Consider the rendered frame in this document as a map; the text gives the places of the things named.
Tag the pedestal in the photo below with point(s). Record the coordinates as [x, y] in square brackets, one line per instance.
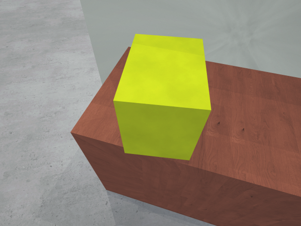
[245, 169]

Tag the carton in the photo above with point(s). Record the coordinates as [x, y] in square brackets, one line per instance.
[162, 101]

